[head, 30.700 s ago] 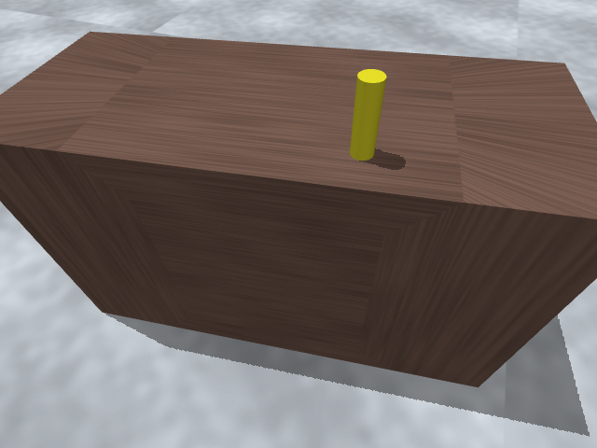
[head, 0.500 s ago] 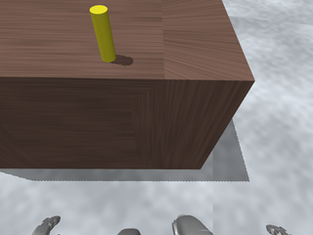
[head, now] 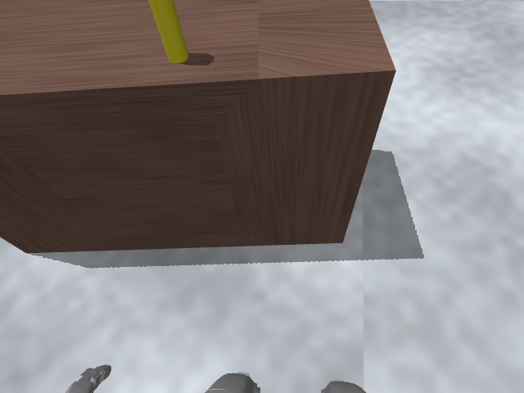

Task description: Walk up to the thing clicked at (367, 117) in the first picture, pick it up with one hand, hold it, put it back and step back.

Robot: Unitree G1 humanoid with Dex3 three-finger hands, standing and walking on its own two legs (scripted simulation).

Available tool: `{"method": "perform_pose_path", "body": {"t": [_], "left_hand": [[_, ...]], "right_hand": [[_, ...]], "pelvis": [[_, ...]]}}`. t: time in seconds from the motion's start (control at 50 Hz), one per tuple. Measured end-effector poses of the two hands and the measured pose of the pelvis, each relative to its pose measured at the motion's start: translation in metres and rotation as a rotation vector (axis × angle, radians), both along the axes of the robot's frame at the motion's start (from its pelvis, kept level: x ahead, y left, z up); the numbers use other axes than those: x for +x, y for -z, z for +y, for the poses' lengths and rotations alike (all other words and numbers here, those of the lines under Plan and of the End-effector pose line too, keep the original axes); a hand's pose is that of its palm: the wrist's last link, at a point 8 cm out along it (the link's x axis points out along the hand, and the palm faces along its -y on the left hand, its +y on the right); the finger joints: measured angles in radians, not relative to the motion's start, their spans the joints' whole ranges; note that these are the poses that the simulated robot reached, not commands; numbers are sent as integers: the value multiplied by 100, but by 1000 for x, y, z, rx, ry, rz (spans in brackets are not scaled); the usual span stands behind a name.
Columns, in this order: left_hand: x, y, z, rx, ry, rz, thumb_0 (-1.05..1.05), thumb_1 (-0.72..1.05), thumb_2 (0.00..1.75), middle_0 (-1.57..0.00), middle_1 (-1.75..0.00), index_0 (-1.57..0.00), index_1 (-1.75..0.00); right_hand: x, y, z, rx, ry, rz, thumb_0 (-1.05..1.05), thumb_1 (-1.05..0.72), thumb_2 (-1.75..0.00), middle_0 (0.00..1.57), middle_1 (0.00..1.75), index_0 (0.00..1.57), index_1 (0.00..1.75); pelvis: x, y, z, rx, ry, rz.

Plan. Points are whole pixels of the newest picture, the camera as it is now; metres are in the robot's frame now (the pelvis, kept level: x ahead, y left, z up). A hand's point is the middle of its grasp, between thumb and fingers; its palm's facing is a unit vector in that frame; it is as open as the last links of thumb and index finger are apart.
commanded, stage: step back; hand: left
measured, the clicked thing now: (167, 23) +0.80 +0.24 +0.12
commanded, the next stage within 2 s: stand in 1.68 s
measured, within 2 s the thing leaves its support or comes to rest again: neither
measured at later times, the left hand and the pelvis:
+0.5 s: hand out of the picture -0.09 +0.24 -0.13, palm faces -0.03 -0.90 -0.43, open 7.4 cm; pelvis -0.17 -0.03 +0.00, yaw -1 degrees
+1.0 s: hand out of the picture -0.24 +0.27 -0.15, palm faces +0.04 -0.92 -0.39, open 7.4 cm; pelvis -0.26 -0.01 +0.00, yaw +1 degrees
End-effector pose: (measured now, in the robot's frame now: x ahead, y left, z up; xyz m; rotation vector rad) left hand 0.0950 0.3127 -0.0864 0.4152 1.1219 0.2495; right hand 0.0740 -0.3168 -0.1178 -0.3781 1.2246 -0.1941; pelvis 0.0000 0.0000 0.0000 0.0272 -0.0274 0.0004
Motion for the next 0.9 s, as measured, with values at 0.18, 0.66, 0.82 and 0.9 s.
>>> {"method": "perform_pose_path", "body": {"t": [0.18,0.66,0.82,0.9], "left_hand": [[-34,15,4,-45,-17,-45,1,90,90,-20,-30,-20,-30],[-244,-3,-18,27,-72,4,1,90,90,-21,-30,-21,-30],[-307,12,6,-17,-127,48,1,90,90,-21,-30,-20,-30],[-328,16,6,-48,-134,85,1,90,90,-20,-30,-20,-30]], "right_hand": [[-56,-5,16,2,-33,3,1,-90,-89,21,30,20,30],[-188,10,-19,16,-71,14,0,-90,-90,20,30,20,30],[-238,-1,7,30,-74,7,1,-90,-89,20,30,20,30],[-251,-10,13,33,-61,-18,1,-90,-89,21,30,20,30]], "pelvis": [[-61,4,3,-18,-24,-17],[-215,2,-27,2,-54,-5],[-251,1,-9,-5,-75,-24],[-258,-4,-9,-10,-57,-25]]}}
